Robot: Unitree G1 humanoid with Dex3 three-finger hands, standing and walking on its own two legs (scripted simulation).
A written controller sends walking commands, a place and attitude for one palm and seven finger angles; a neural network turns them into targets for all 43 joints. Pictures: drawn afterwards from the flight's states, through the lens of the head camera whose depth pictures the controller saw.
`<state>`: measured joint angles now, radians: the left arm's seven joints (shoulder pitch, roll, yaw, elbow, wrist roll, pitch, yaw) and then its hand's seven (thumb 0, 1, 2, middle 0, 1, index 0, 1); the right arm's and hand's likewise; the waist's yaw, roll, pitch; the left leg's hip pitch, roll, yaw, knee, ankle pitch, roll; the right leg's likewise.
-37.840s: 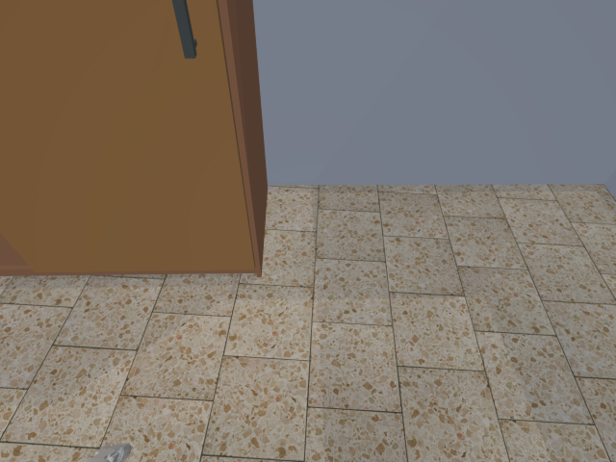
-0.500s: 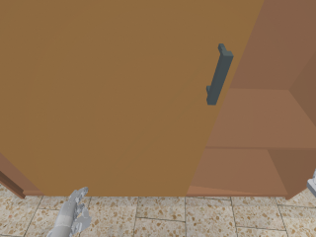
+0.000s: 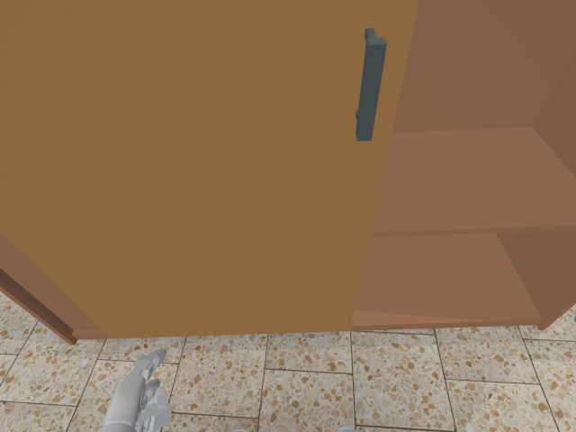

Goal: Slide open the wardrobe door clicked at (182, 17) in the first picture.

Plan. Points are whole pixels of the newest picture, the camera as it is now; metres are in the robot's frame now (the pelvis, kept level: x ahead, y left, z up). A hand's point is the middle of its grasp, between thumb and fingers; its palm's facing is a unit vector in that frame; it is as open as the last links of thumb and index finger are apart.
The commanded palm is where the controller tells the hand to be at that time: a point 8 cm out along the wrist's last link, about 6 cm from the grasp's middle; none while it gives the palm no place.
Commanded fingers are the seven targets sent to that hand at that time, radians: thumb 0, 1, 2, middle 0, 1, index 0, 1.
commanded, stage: step back with the hand held close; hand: right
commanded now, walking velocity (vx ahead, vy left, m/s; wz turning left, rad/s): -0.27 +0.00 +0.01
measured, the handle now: (366, 86) +0.54 -0.10 +0.22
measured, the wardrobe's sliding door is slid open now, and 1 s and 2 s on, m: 0.67 0.67 0.67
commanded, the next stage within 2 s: stop stepping back and stand still in 0.30 s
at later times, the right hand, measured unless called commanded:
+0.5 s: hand out of the picture +0.14 -0.24 +0.18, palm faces +0.29 +0.86 -0.42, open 7.4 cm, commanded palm +0.08 -0.30 +0.20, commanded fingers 0.00 -0.90 -0.90 0.20 0.30 0.20 0.30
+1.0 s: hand out of the picture +0.10 -0.29 +0.18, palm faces +0.42 +0.83 -0.37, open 7.4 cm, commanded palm +0.01 -0.32 +0.20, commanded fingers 0.00 -0.90 -0.90 0.20 0.30 0.20 0.30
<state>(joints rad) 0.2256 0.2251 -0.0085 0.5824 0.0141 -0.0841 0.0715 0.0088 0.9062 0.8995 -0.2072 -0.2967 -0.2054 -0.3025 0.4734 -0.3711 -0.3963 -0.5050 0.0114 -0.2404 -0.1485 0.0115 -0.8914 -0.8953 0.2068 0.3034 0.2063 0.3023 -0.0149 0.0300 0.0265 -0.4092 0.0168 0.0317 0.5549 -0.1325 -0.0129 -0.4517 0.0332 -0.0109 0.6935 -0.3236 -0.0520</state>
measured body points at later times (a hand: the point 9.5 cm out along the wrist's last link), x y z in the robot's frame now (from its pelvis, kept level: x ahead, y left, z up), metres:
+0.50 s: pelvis -0.08 -0.01 +0.01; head -0.07 -0.05 +0.45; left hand +0.07 +0.23 -0.06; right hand +0.12 -0.29 +0.21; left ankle -0.19 +0.12 -0.72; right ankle +0.03 -0.07 -0.72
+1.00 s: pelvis -0.14 -0.03 +0.00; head -0.16 -0.06 +0.45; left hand -0.02 +0.22 -0.06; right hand +0.07 -0.33 +0.20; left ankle -0.13 +0.06 -0.69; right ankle -0.16 -0.17 -0.72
